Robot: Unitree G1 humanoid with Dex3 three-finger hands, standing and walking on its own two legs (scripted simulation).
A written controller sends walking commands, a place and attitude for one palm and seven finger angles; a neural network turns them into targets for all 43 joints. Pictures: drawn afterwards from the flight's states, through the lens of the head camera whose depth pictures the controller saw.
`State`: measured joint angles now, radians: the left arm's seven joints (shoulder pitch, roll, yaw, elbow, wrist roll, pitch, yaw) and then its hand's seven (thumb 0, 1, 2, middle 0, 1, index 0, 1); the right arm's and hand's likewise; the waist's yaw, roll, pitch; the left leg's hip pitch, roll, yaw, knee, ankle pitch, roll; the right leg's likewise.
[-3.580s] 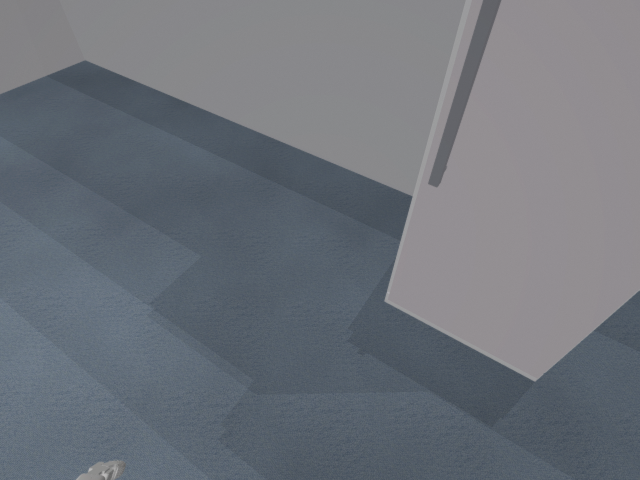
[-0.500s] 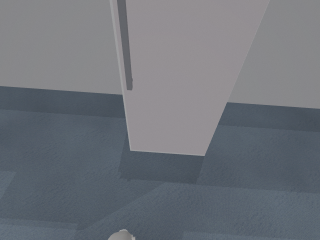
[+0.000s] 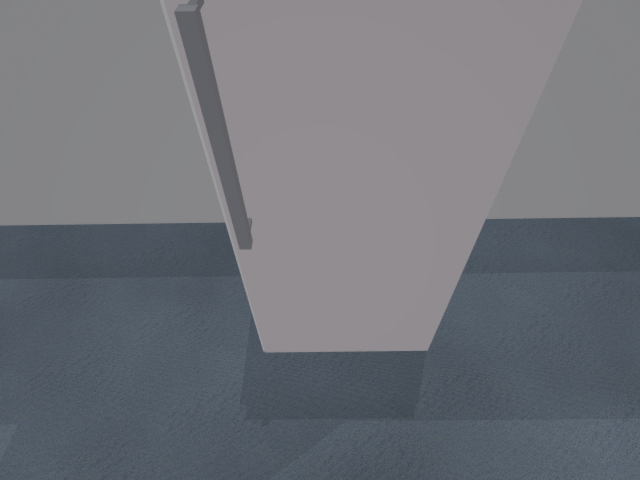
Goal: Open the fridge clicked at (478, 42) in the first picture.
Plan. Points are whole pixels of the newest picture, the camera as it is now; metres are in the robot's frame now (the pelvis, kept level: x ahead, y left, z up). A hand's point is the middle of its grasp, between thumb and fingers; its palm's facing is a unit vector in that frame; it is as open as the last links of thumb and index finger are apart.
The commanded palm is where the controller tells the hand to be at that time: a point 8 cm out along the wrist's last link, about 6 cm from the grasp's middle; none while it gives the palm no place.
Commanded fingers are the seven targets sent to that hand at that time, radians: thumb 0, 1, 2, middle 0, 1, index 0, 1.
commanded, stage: come to a stop and stand still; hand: left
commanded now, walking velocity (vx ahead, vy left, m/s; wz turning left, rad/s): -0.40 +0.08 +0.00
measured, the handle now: (226, 148) +0.55 +0.17 +0.12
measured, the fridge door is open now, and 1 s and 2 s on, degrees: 0 0 0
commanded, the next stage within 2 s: look again from close up in 1.76 s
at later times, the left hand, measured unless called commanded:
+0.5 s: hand out of the picture +0.10 +0.23 -0.18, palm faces +0.08 -0.98 -0.19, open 7.3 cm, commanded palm none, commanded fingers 0.00 0.90 0.90 -0.20 -0.30 -0.20 -0.30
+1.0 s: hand out of the picture -0.03 +0.16 -0.17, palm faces +0.03 -0.99 -0.16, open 7.4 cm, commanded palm none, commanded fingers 0.00 0.90 0.90 -0.20 -0.30 -0.20 -0.30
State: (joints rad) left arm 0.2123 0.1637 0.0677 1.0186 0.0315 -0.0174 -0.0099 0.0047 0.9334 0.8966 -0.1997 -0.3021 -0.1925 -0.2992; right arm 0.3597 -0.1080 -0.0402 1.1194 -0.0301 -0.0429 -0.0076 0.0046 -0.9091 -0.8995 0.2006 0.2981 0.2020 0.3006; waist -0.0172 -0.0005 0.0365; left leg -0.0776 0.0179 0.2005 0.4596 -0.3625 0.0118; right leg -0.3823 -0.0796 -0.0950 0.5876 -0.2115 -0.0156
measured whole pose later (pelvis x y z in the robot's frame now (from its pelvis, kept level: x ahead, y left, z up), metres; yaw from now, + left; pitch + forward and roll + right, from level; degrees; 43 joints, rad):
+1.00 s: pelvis +0.00 +0.00 +0.01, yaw -1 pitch -2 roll -1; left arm 0.35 0.11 0.01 1.15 0.00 0.02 0.03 0.00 0.91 0.90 -0.20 -0.30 -0.19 -0.30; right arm 0.34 -0.15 -0.03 1.15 -0.02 0.02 -0.02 0.00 -0.91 -0.90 0.20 0.30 0.20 0.30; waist -0.02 0.02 0.01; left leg -0.28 0.05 0.06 0.44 -0.11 0.00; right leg -0.09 0.00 -0.05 0.43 -0.30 0.00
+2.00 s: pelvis +0.02 +0.03 +0.00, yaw -1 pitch -1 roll +0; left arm 0.29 0.25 0.01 1.05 0.02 0.00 0.02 0.00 0.91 0.90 -0.20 -0.30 -0.20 -0.30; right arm 0.16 -0.23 0.00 1.04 -0.01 -0.02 0.00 0.01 -0.90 -0.90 0.20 0.30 0.20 0.30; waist 0.02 -0.03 0.02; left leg -0.31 0.01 0.08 0.50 -0.18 0.04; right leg -0.12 -0.05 -0.02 0.47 -0.34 0.04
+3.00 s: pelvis -0.01 -0.01 -0.05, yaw -1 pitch +8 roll +0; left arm 0.31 0.25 0.27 0.23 -0.32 -0.49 -0.38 0.00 0.72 0.82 -0.22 -0.42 -0.21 -0.42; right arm 0.17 -0.23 -0.04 0.61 0.03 -0.23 -0.03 0.01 -0.90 -0.90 0.20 0.30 0.20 0.30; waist 0.00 0.00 -0.10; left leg -0.74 0.06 0.03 0.90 -0.30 -0.02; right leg -0.57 -0.02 -0.06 0.96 -0.53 -0.02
